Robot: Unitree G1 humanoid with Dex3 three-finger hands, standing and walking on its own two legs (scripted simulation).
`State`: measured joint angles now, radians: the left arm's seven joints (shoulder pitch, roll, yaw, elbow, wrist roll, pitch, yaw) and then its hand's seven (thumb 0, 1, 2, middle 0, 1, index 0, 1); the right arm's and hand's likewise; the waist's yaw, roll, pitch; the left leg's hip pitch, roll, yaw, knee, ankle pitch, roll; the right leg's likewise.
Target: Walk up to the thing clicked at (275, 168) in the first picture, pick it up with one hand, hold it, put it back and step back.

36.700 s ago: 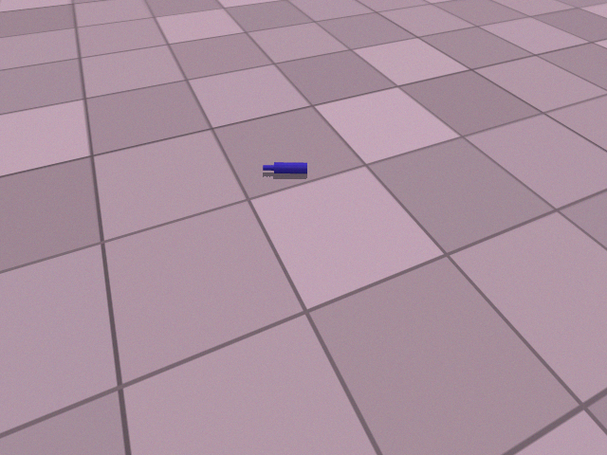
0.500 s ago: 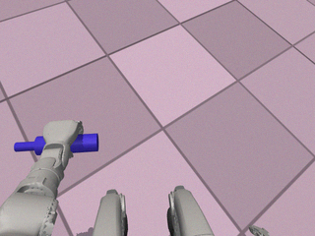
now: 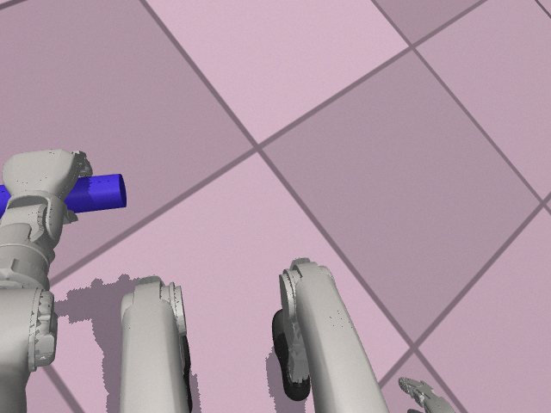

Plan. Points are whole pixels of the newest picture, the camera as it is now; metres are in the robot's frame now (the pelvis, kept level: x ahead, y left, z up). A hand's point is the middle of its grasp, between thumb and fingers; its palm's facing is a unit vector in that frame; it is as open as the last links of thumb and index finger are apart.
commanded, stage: crouch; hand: left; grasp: from above
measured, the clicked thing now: (45, 198) +0.45 +0.30 -0.20
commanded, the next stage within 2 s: lower in 0.80 s
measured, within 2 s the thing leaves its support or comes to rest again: neither
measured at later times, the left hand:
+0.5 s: hand (72, 194) +0.47 +0.28 -0.25, palm faces -0.47 -0.08 -0.88, open 8.7 cm
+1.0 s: hand (77, 192) +0.49 +0.28 -0.29, palm faces -0.46 -0.07 -0.89, open 8.6 cm
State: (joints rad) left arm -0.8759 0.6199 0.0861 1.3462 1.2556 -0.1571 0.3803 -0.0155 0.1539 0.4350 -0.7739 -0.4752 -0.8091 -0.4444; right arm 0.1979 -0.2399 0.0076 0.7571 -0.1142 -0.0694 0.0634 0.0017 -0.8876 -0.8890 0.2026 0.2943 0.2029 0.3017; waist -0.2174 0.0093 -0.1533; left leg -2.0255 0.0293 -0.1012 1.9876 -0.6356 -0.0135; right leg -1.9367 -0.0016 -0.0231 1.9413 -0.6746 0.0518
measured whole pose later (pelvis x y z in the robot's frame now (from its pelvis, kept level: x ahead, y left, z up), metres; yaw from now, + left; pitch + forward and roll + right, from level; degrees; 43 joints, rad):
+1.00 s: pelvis -0.01 +0.00 -0.12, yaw -5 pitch +35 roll -9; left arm -1.06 0.86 0.15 1.51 1.29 -0.17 0.37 -0.01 0.19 0.33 -0.83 -0.38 -0.87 -0.35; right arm 0.15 -0.27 0.11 0.72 -0.16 -0.05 0.14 0.00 -0.91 -0.89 0.20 0.29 0.20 0.30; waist -0.29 -0.03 0.00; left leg -2.33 0.03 -0.18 2.38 -0.67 -0.02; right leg -2.22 0.04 -0.05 2.29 -0.70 0.07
